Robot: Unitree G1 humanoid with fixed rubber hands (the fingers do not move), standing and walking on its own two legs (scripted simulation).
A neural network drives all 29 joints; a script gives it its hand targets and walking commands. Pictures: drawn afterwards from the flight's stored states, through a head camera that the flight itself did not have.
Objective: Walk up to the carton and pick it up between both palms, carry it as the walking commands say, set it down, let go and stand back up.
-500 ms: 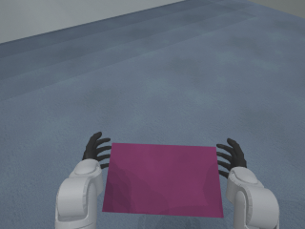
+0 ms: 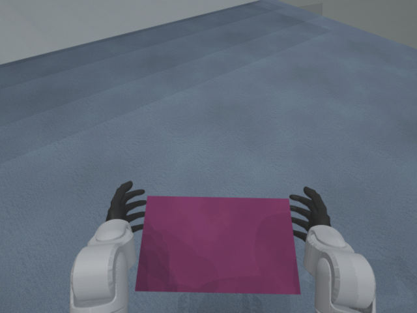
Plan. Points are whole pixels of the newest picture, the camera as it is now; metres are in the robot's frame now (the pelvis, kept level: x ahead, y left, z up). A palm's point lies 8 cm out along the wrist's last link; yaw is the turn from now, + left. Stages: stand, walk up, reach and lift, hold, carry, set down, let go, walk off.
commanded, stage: carry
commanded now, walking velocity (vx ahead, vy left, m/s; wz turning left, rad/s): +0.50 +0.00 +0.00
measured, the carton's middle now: (216, 246) +0.26 +0.00 -0.01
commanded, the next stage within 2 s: none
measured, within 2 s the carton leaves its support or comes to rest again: neither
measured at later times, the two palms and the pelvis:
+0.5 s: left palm (160, 103) +0.58 +0.14 +0.09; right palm (285, 102) +0.62 -0.19 +0.08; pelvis +0.35 -0.05 +0.01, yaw +6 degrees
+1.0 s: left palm (127, 72) +0.78 +0.27 +0.06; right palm (224, 58) +0.89 -0.04 +0.06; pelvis +0.60 +0.03 -0.01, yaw +21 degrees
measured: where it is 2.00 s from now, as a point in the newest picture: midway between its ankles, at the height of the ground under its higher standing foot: (208, 224)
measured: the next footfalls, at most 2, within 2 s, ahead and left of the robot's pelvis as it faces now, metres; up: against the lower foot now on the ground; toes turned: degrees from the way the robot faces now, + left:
right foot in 0.32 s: +0.41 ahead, -0.13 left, +0.00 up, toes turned -8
left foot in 0.80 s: +0.67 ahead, +0.11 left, +0.00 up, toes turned +18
